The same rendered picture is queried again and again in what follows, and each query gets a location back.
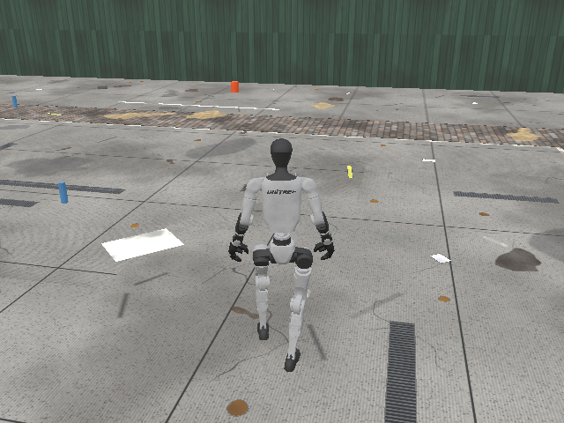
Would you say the robot right upper arm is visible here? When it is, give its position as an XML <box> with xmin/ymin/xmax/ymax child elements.
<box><xmin>300</xmin><ymin>177</ymin><xmax>325</xmax><ymax>226</ymax></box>

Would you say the left robot foot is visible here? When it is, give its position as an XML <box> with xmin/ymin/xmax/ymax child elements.
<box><xmin>257</xmin><ymin>323</ymin><xmax>269</xmax><ymax>340</ymax></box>

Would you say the robot right forearm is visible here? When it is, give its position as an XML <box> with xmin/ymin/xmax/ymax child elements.
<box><xmin>316</xmin><ymin>211</ymin><xmax>333</xmax><ymax>245</ymax></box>

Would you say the left robot hand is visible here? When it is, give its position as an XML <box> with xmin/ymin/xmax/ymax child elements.
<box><xmin>228</xmin><ymin>242</ymin><xmax>249</xmax><ymax>262</ymax></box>

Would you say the robot left upper arm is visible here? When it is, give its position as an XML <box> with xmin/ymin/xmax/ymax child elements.
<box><xmin>240</xmin><ymin>177</ymin><xmax>263</xmax><ymax>226</ymax></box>

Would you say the right robot shin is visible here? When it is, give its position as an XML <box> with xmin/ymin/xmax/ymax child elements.
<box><xmin>287</xmin><ymin>300</ymin><xmax>306</xmax><ymax>360</ymax></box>

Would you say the robot left forearm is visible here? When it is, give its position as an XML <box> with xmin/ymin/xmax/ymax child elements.
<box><xmin>231</xmin><ymin>213</ymin><xmax>249</xmax><ymax>247</ymax></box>

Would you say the right robot hand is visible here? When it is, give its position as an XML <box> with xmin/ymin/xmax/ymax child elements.
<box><xmin>314</xmin><ymin>242</ymin><xmax>335</xmax><ymax>260</ymax></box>

